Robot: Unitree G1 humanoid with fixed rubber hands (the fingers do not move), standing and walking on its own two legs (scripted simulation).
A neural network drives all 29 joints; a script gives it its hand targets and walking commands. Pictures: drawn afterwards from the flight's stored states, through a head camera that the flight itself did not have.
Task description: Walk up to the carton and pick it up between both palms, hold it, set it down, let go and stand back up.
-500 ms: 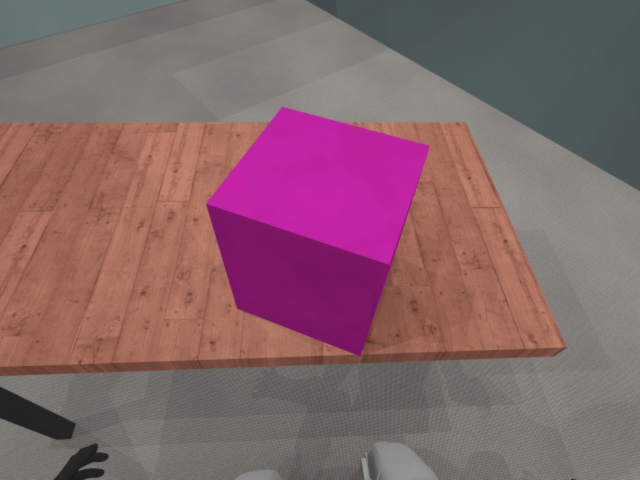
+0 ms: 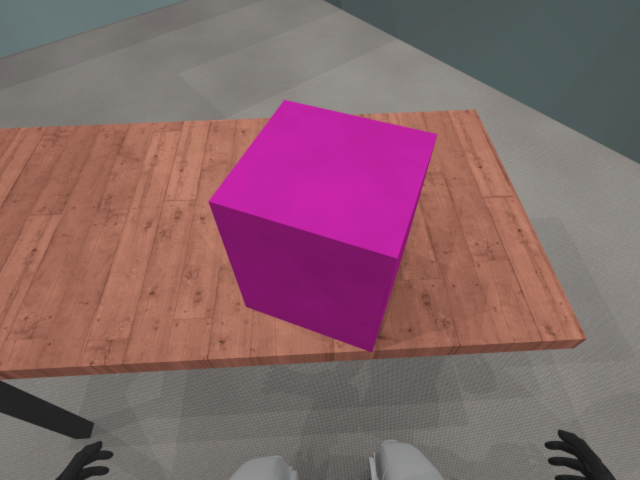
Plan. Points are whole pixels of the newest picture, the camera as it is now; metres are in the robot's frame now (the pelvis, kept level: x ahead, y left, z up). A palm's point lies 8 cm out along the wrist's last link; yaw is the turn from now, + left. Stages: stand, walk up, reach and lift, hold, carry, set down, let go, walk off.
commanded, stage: walk up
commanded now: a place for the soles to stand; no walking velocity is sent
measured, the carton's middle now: (329, 231) +0.42 -0.01 +0.03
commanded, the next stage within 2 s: reach and lift in 1.44 s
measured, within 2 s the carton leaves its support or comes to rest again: neither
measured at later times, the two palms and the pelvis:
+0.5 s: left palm out of the picture +0.12 +0.31 -0.09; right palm (607, 477) +0.12 -0.33 -0.09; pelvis +0.00 -0.01 +0.00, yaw -1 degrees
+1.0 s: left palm (90, 476) +0.14 +0.29 -0.08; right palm out of the picture +0.11 -0.35 -0.09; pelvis +0.01 -0.02 +0.00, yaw -1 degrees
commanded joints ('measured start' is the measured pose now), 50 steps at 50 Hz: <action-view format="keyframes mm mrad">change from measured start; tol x16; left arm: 1 5 188 82 17 13 16 -36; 50 -82 163 56 14 23 -8 -45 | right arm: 1 -87 -247 -48 -42 -11 -47 -6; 50 7 -236 -20 5 6 -79 -1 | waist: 1 4 15 -99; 50 -31 -23 -286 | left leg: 1 -47 287 -330 -379 -149 145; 5 -28 188 -181 -145 187 42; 9 107 89 -145 -145 -86 9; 17 12 156 -213 -284 -135 32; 27 114 133 -173 -193 134 26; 39 139 299 -384 -320 -29 131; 45 1 47 -62 -90 -41 -15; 50 204 254 -313 -268 140 114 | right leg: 1 23 -37 -9 60 -63 -45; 5 206 -58 60 -203 280 -70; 9 19 -171 260 -297 130 -142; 13 66 -31 40 -148 123 -66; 33 147 -106 182 -237 315 -105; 38 -27 -12 -13 -103 -13 -52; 46 142 -208 335 -290 305 -192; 50 15 -27 34 -98 291 -58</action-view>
